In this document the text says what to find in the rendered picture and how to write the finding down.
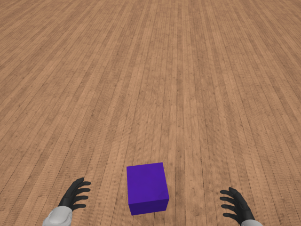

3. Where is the left robot forearm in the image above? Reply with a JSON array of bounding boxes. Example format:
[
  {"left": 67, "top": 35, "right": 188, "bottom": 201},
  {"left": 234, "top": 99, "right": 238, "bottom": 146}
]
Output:
[{"left": 42, "top": 206, "right": 72, "bottom": 226}]

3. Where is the robot right hand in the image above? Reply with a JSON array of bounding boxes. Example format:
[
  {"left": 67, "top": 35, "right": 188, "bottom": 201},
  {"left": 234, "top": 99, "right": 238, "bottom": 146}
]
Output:
[{"left": 220, "top": 187, "right": 255, "bottom": 226}]

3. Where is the carton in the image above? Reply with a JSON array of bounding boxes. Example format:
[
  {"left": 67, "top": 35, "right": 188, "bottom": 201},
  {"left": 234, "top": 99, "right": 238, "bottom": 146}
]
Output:
[{"left": 127, "top": 162, "right": 169, "bottom": 215}]

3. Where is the robot left hand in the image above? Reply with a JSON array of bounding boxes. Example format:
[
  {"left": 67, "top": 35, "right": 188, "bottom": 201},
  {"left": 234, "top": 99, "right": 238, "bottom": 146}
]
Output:
[{"left": 58, "top": 178, "right": 91, "bottom": 211}]

